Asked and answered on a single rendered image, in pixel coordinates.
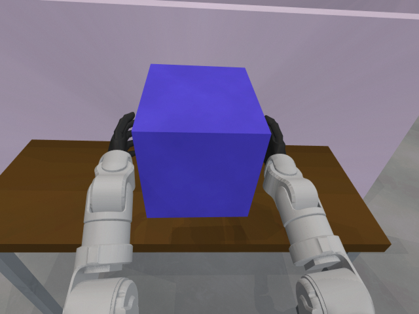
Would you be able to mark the left robot forearm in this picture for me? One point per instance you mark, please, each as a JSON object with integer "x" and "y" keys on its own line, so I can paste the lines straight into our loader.
{"x": 107, "y": 219}

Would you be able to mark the left robot upper arm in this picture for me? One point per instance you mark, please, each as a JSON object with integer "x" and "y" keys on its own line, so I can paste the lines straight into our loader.
{"x": 103, "y": 296}

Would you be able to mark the robot right hand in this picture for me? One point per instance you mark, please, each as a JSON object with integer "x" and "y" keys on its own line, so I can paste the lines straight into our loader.
{"x": 276, "y": 144}

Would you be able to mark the carton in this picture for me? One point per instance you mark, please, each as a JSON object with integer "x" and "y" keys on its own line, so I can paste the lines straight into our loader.
{"x": 200, "y": 138}

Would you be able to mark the table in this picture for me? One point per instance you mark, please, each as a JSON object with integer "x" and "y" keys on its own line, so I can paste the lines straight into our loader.
{"x": 43, "y": 198}

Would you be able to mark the right robot upper arm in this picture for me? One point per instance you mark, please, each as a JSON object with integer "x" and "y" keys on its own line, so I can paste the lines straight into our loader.
{"x": 336, "y": 291}

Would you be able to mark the robot left hand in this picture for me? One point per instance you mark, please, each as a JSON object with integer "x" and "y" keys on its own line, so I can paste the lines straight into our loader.
{"x": 119, "y": 140}

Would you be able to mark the right robot forearm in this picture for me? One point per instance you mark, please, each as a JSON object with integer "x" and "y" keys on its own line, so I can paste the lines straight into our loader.
{"x": 313, "y": 244}

